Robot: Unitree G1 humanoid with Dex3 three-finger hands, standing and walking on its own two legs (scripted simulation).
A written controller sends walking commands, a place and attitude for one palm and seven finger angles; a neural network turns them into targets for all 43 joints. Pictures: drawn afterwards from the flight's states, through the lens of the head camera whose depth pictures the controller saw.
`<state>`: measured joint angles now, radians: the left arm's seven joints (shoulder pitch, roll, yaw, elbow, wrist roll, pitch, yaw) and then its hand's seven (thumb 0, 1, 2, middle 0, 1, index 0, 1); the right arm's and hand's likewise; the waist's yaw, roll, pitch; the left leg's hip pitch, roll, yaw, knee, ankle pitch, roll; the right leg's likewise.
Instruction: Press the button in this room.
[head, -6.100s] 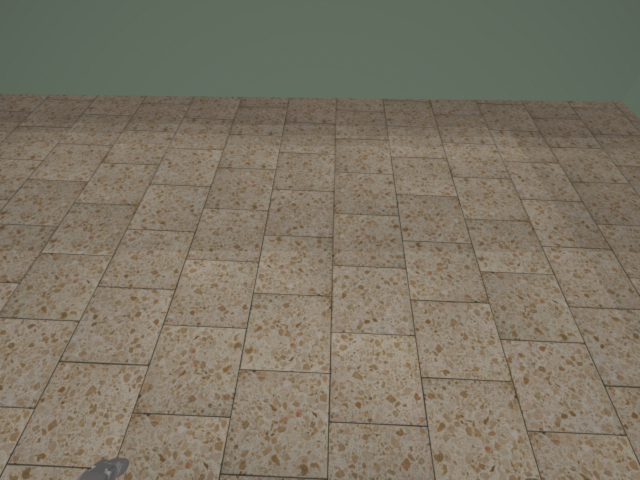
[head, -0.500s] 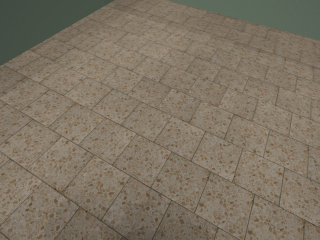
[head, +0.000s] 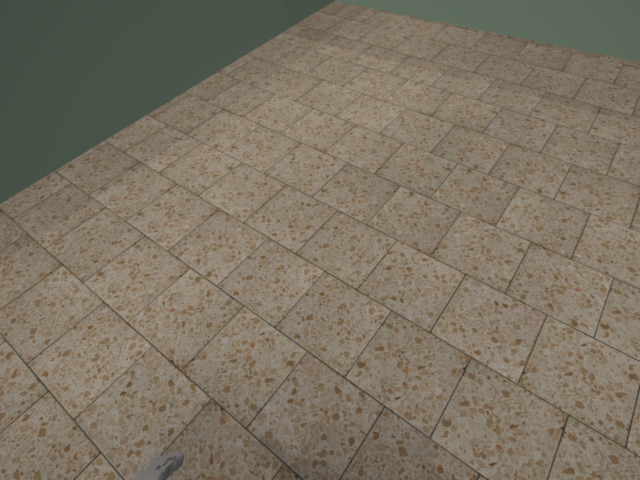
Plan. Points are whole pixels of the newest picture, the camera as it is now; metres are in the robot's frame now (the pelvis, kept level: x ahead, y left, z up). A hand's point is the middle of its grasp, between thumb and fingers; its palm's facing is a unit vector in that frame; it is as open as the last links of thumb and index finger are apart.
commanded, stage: turn or walk to find it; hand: left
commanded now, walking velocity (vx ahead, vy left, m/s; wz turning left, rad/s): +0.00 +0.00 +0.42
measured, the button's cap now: out of the picture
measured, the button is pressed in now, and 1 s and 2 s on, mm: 0 0 0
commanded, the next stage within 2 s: none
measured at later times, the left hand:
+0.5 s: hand out of the picture -0.07 +0.24 -0.18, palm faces +0.28 -0.93 -0.24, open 7.4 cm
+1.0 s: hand out of the picture -0.04 +0.20 -0.14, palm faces +0.42 -0.86 -0.28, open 7.3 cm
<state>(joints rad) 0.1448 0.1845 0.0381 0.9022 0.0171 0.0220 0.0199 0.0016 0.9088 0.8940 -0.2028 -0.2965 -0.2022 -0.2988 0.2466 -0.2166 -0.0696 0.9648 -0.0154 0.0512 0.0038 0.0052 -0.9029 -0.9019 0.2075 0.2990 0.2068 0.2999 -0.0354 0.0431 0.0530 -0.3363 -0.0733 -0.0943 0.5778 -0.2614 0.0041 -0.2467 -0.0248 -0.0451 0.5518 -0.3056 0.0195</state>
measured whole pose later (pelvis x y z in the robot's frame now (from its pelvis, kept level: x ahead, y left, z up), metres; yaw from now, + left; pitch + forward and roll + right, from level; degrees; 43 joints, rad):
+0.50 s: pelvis -0.04 +0.03 +0.00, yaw +13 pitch -1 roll +1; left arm 0.26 0.25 0.06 1.00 0.02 0.07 0.02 0.00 0.91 0.89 -0.21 -0.30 -0.20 -0.30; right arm 0.15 -0.21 -0.05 0.96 -0.02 0.03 0.01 0.01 -0.91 -0.90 0.20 0.30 0.20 0.30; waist 0.03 -0.06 0.08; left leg -0.24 0.00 0.07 0.59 -0.32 0.02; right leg -0.37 -0.14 -0.13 0.87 -0.49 0.05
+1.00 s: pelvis -0.05 -0.01 +0.01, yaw +26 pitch -1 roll +2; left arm 0.18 0.16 0.03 0.90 0.02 0.01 0.02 0.00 0.91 0.89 -0.20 -0.30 -0.20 -0.30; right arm 0.23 -0.25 -0.09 0.98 -0.02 0.08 0.01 0.01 -0.91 -0.90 0.21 0.30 0.20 0.30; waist -0.03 0.06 0.06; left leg -0.47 -0.04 -0.06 1.07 -0.40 -0.03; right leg -0.23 -0.05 -0.12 0.54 -0.29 -0.03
